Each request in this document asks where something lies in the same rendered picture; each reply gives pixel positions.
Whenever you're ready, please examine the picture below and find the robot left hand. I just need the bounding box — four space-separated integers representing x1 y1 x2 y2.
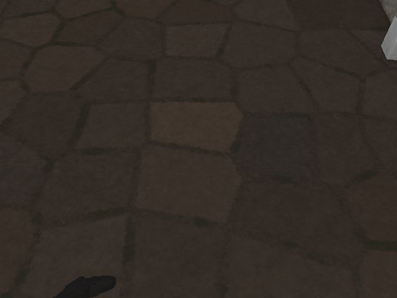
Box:
53 276 116 298

